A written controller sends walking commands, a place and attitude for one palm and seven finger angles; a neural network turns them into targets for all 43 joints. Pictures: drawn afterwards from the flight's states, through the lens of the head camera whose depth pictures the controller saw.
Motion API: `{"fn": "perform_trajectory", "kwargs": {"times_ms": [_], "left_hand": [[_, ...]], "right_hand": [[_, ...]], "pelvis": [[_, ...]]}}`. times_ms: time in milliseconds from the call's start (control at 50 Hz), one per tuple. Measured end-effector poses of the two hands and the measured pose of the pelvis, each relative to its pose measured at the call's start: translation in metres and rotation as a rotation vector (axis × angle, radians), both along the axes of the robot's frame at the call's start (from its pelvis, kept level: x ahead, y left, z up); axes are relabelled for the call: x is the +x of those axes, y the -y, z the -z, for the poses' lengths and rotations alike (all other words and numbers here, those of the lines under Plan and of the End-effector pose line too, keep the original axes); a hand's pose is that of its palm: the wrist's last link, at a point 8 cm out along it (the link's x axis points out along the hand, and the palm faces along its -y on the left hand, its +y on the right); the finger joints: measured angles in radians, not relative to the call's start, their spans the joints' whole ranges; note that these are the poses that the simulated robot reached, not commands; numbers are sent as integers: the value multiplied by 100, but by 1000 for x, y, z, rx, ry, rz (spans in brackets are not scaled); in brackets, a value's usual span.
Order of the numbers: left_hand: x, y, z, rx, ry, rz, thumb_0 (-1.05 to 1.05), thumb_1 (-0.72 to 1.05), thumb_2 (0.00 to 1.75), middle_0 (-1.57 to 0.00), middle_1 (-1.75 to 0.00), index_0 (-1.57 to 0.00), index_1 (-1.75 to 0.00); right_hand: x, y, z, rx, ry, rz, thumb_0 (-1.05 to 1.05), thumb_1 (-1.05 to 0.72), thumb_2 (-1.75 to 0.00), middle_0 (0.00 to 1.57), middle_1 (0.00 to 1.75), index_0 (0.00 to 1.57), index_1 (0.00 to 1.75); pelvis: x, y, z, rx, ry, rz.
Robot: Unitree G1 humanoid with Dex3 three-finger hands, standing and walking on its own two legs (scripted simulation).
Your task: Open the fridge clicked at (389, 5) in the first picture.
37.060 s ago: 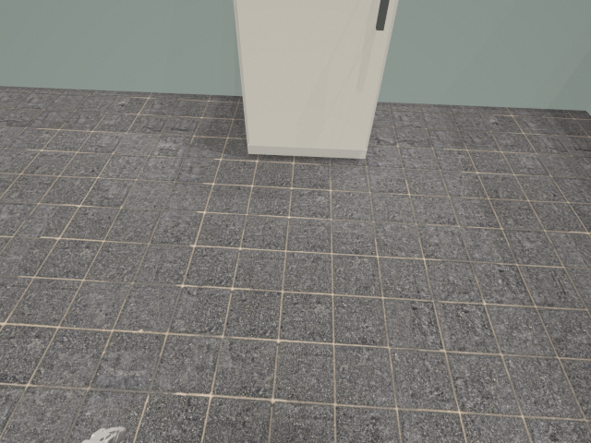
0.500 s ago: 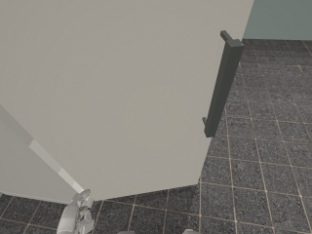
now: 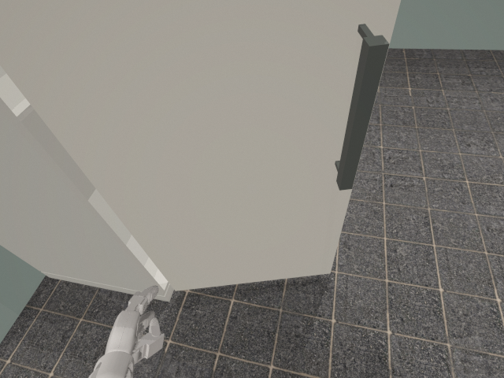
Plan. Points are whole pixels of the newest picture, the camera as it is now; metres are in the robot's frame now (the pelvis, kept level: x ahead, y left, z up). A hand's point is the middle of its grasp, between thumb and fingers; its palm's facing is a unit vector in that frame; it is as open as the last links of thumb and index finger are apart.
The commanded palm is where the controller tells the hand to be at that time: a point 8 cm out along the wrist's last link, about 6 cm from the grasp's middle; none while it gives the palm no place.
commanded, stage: stop stepping back and stand still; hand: right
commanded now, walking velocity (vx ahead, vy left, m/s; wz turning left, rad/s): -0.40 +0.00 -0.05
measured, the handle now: (352, 120) +0.53 -0.16 +0.10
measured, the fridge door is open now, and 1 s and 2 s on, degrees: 73 73 73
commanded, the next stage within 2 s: let the arm hang, fingers relaxed in 1.50 s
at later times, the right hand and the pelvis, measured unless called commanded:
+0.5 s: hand out of the picture +0.06 -0.29 +0.16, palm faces +0.51 +0.80 -0.30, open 7.4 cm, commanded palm -0.01 -0.32 +0.18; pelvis -0.14 -0.01 -0.01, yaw -2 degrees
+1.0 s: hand out of the picture +0.03 -0.30 +0.17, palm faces +0.52 +0.75 -0.41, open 7.4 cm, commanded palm -0.04 -0.34 +0.18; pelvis -0.15 -0.02 -0.01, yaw -6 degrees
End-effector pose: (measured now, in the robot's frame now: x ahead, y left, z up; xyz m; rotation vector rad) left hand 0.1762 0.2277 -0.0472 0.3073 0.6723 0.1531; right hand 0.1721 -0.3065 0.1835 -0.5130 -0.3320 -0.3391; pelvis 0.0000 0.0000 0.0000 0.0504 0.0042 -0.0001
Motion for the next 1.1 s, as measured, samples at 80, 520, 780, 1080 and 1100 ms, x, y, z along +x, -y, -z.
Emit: {"fn": "perform_trajectory", "kwargs": {"times_ms": [80,520,780,1080,1100], "left_hand": [[-32,5,-3,-19,12,5,1,91,90,-20,-30,-21,-30],[-185,4,19,-26,2,-62,2,91,90,-20,-30,-21,-30],[-190,14,39,-41,-128,45,2,90,90,-21,-30,-21,-30],[-149,49,31,-108,-16,109,1,91,90,-20,-30,-21,-30],[-147,49,34,-108,-37,110,1,91,90,-21,-30,-21,-30]], "right_hand": [[-31,-5,-4,16,-8,-19,1,-89,-89,21,30,21,30],[-156,17,15,100,43,111,1,-89,-89,20,30,21,30],[-211,30,0,30,45,219,1,-89,-89,21,30,21,30],[-186,29,-9,-82,13,152,1,-89,-89,21,30,21,30],[-185,31,-8,-73,4,161,1,-89,-89,21,30,21,30]], "pelvis": [[-26,2,-4,23,4,-9],[-138,12,9,-61,56,43],[-151,12,5,-57,43,86],[-137,21,9,-41,25,106],[-135,23,8,-36,22,105]]}}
